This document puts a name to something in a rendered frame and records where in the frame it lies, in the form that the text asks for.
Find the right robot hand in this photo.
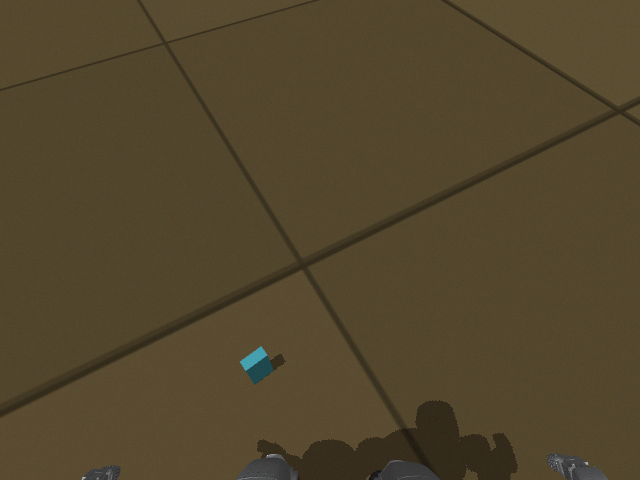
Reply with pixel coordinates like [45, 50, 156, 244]
[546, 453, 608, 480]

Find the carton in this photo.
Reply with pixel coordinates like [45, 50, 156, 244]
[240, 347, 274, 385]

